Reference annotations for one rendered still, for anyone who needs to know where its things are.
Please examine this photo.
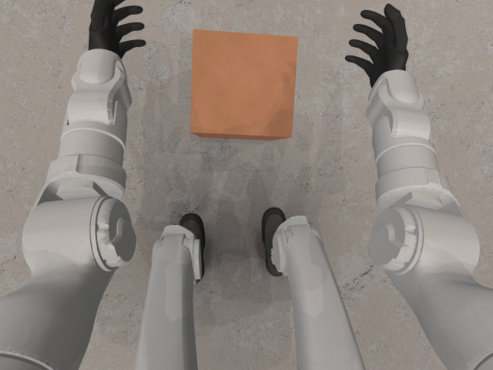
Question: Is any left robot upper arm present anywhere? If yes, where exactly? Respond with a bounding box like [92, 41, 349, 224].
[0, 195, 136, 370]

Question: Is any robot left hand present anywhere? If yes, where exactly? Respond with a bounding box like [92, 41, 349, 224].
[89, 0, 146, 59]

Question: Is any robot right forearm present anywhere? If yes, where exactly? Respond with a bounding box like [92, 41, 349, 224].
[366, 69, 480, 266]

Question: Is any robot right hand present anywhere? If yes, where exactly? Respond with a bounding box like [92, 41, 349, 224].
[345, 4, 409, 88]

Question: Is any right robot foot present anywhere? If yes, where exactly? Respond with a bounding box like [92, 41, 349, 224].
[262, 207, 286, 277]

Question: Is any carton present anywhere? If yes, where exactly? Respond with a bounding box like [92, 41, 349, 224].
[190, 29, 298, 140]

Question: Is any robot left forearm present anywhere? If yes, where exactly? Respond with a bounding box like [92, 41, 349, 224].
[22, 49, 132, 264]

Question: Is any right robot upper arm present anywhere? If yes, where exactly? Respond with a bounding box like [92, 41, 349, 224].
[367, 203, 493, 370]

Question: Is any robot left shin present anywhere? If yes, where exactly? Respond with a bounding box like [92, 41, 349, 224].
[152, 225, 194, 261]

